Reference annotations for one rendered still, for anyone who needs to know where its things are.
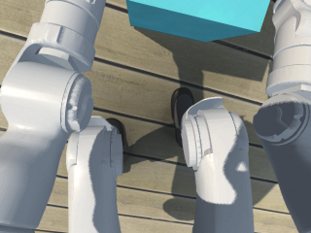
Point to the robot left foot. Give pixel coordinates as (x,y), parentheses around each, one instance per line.
(117,124)

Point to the left robot forearm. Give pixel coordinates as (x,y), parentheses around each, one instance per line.
(64,37)

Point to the right robot upper arm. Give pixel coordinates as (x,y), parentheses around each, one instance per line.
(283,124)

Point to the robot left shin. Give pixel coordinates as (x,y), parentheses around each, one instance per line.
(72,146)

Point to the carton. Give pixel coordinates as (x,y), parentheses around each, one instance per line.
(199,20)

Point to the left robot upper arm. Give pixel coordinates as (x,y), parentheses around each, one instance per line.
(43,105)

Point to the right robot forearm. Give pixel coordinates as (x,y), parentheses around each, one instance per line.
(291,68)

